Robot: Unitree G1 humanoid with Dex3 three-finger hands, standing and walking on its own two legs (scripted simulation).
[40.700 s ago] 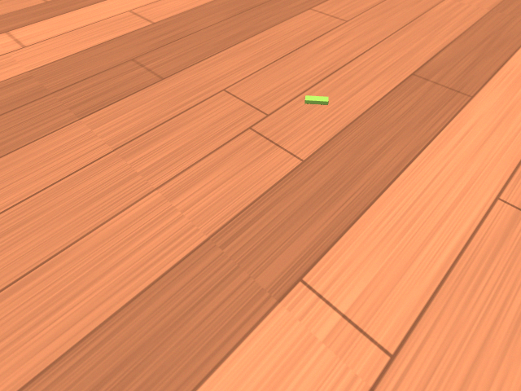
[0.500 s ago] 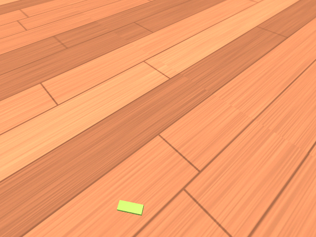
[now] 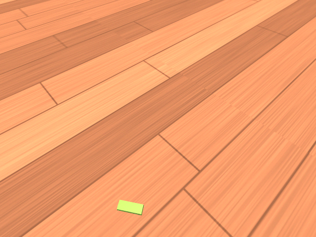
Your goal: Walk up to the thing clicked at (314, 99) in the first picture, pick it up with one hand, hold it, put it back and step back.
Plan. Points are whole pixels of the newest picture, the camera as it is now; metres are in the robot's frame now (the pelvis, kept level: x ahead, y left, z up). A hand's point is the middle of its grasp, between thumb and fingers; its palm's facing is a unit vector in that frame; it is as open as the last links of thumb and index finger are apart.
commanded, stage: stand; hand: left
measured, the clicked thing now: (130, 207) +0.39 +0.22 -0.77
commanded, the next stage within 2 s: walk up in 0.06 s
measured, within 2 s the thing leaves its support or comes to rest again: neither
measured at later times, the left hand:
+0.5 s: hand out of the picture +0.06 +0.30 -0.19, palm faces -0.02 -0.92 -0.38, open 7.4 cm
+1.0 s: hand out of the picture -0.09 +0.26 -0.16, palm faces -0.07 -0.91 -0.41, open 7.4 cm
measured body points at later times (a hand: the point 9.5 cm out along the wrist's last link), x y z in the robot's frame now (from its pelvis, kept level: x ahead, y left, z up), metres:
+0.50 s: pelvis -0.09 +0.03 -0.04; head -0.02 +0.06 +0.40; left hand +0.06 +0.35 -0.17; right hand +0.00 -0.30 -0.14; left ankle -0.11 +0.15 -0.75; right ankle -0.02 -0.13 -0.74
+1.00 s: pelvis -0.20 +0.01 -0.02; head -0.14 -0.01 +0.42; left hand -0.09 +0.31 -0.13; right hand -0.09 -0.32 -0.15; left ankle -0.20 +0.16 -0.67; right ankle -0.20 -0.11 -0.75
